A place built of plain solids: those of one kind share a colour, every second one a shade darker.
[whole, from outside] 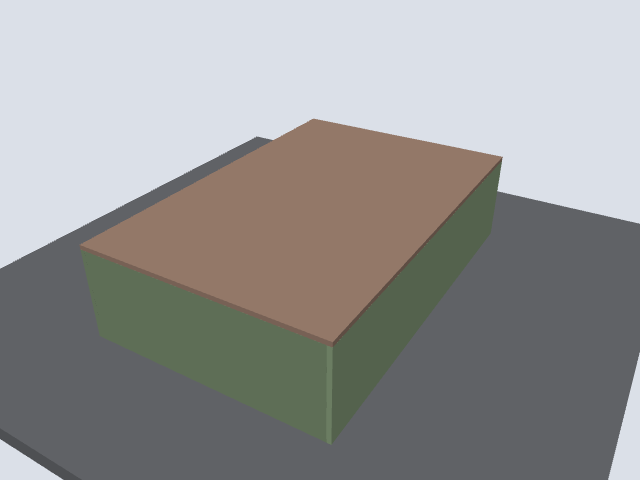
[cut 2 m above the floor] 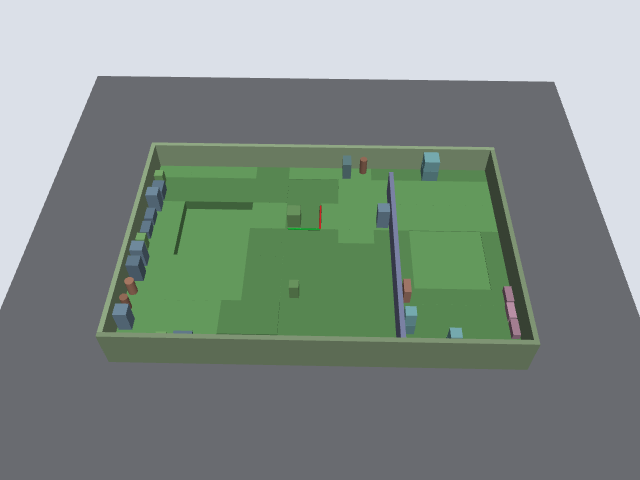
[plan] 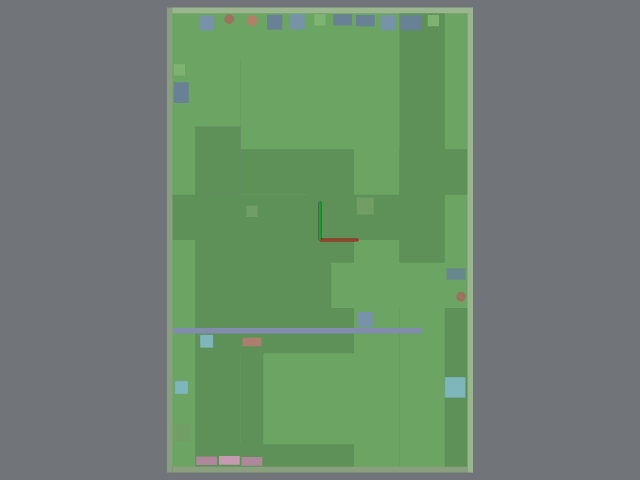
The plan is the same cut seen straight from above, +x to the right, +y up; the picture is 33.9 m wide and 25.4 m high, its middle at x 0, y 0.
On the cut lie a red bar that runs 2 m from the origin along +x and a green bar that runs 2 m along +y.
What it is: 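A museum's exhibition hall between two shows, on a module of 1.2 m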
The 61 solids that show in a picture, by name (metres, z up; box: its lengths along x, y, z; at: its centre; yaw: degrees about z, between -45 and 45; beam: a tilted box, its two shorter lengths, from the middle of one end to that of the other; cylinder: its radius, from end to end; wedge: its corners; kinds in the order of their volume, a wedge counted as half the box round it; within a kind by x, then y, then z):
{
 "floor_1": {"box": [1.2, 24.0, 0.91], "at": [-7.2, 0.0, 0.4]},
 "floor_2": {"box": [2.4, 14.4, 0.91], "at": [-5.4, -4.8, 0.4]},
 "floor_3": {"box": [2.4, 3.6, 1.01], "at": [-5.4, 4.2, 0.45]},
 "floor_4": {"box": [2.4, 6.0, 0.91], "at": [-5.4, 9.0, 0.4]},
 "floor_5": {"box": [1.2, 8.4, 0.91], "at": [-3.6, -7.8, 0.4]},
 "floor_6": {"box": [3.6, 1.2, 0.91], "at": [-2.4, 5.4, 0.4]},
 "floor_7": {"box": [3.6, 12.0, 0.91], "at": [-2.4, 6.0, 0.4]},
 "floor_8": {"box": [4.82, 3.62, 0.91], "at": [-1.8, -1.8, 0.4]},
 "floor_9": {"box": [12.0, 2.4, 0.91], "at": [-1.8, 1.2, 0.4]},
 "floor_10": {"box": [4.8, 1.2, 0.91], "at": [-0.6, -11.4, 0.4]},
 "floor_11": {"box": [4.82, 4.82, 0.87], "at": [-0.6, -8.4, 0.38]},
 "floor_12": {"box": [15.6, 1.2, 0.91], "at": [0.0, -11.4, 0.4]},
 "floor_13": {"box": [15.6, 2.4, 0.91], "at": [0.0, -4.8, 0.4]},
 "floor_14": {"box": [1.2, 4.8, 0.91], "at": [0.0, 2.4, 0.4]},
 "floor_15": {"box": [15.6, 2.4, 0.91], "at": [0.0, 10.8, 0.4]},
 "floor_16": {"box": [1.2, 10.8, 0.91], "at": [1.2, -0.6, 0.4]},
 "floor_17": {"box": [12.0, 2.4, 0.91], "at": [1.8, 3.6, 0.4]},
 "floor_18": {"box": [4.82, 4.82, 0.13], "at": [1.8, 7.2, 0.01]},
 "floor_19": {"box": [2.4, 16.8, 0.91], "at": [3.0, -3.6, 0.4]},
 "floor_20": {"box": [7.2, 2.4, 0.91], "at": [4.2, -2.4, 0.4]},
 "floor_21": {"box": [6.0, 4.8, 0.91], "at": [4.8, -8.4, 0.4]},
 "floor_22": {"box": [2.4, 10.8, 0.91], "at": [5.4, -6.6, 0.4]},
 "floor_23": {"box": [2.42, 3.62, 0.87], "at": [5.4, 0.6, 0.39]},
 "floor_24": {"box": [2.4, 9.6, 0.91], "at": [5.4, 7.2, 0.4]},
 "floor_25": {"box": [3.6, 4.8, 0.91], "at": [6.0, 7.2, 0.4]},
 "floor_26": {"box": [1.2, 24.0, 0.91], "at": [7.2, 0.0, 0.4]},
 "floor_27": {"box": [1.2, 3.6, 0.91], "at": [7.2, 0.6, 0.4]},
 "wall_1": {"box": [0.3, 24.6, 6.13], "at": [-7.95, 0.0, 3.02]},
 "wall_2": {"box": [15.6, 0.3, 6.13], "at": [0.0, -12.15, 3.02]},
 "wall_3": {"box": [15.6, 0.3, 6.13], "at": [0.0, 12.15, 3.02]},
 "wall_4": {"box": [0.3, 24.6, 6.13], "at": [7.95, 0.0, 3.02]},
 "roof_1": {"box": [16.2, 24.6, 0.3], "at": [0.0, 0.0, 6.23]},
 "screen_1": {"box": [13.2, 0.3, 3.3], "at": [-1.2, -4.8, 2.51]},
 "crate_1": {"box": [0.8, 1.1, 0.9], "at": [-7.34, 7.8, 1.31]},
 "crate_2": {"box": [0.8, 0.8, 1.6], "at": [-6.0, 11.48, 1.66]},
 "crate_3": {"box": [0.8, 0.8, 1.6], "at": [-2.4, 11.52, 1.66]},
 "crate_4": {"box": [0.8, 0.8, 1.6], "at": [-1.2, 11.54, 1.66]},
 "crate_5": {"box": [1.0, 0.6, 0.7], "at": [1.2, 11.65, 1.21]},
 "crate_6": {"box": [0.8, 0.8, 1.6], "at": [2.4, -4.2, 1.66]},
 "crate_7": {"box": [1.0, 0.6, 0.7], "at": [2.4, 11.61, 1.21]},
 "crate_8": {"box": [0.8, 0.8, 1.6], "at": [3.6, 11.5, 1.66]},
 "crate_9": {"box": [1.1, 0.8, 0.9], "at": [4.8, 11.5, 1.31]},
 "vitrine_1": {"box": [0.66, 0.66, 0.99], "at": [-7.33, -7.8, 2.22]},
 "vitrine_2": {"box": [0.7, 0.7, 0.93], "at": [-6.0, -5.36, 1.32]},
 "vitrine_3": {"box": [0.66, 0.66, 1.03], "at": [-6.0, -5.36, 2.3]},
 "vitrine_4": {"box": [1.1, 1.1, 0.93], "at": [7.15, -7.8, 1.32]},
 "vitrine_5": {"box": [1.06, 1.06, 0.87], "at": [7.15, -7.8, 2.23]},
 "plinth_1": {"box": [0.6, 0.6, 1.1], "at": [-7.44, 9.0, 1.41]},
 "plinth_2": {"box": [0.9, 0.9, 0.45], "at": [-7.31, -10.2, 1.08]},
 "plinth_3": {"box": [0.6, 0.6, 1.1], "at": [-3.6, 1.52, 1.41]},
 "plinth_4": {"box": [0.6, 0.6, 1.1], "at": [0.0, 11.64, 1.41]},
 "plinth_5": {"box": [0.9, 0.9, 1.2], "at": [2.4, 1.8, 1.46]},
 "plinth_6": {"box": [0.6, 0.6, 1.0], "at": [6.0, 11.61, 1.36]},
 "panesframe_1": {"box": [1.0, 0.6, 1.36], "at": [7.2, -1.8, 1.54]},
 "roll_1": {"cylinder": 0.26, "from": [-4.8, 11.69, 0.86], "to": [-4.8, 11.69, 1.97]},
 "roll_2": {"cylinder": 0.29, "from": [-3.6, 11.61, 0.86], "to": [-3.6, 11.61, 1.98]},
 "roll_3": {"cylinder": 0.26, "from": [7.46, -3.0, 0.86], "to": [7.46, -3.0, 2.11]},
 "bench_1": {"box": [1.1, 0.46, 0.46], "at": [-6.0, -11.68, 1.09]},
 "bench_2": {"box": [1.1, 0.46, 0.46], "at": [-4.8, -11.66, 1.09]},
 "bench_3": {"box": [1.1, 0.46, 0.46], "at": [-3.6, -11.71, 1.09]},
 "raildolly_1": {"box": [1.0, 0.45, 1.14], "at": [-3.6, -5.4, 1.42]}
}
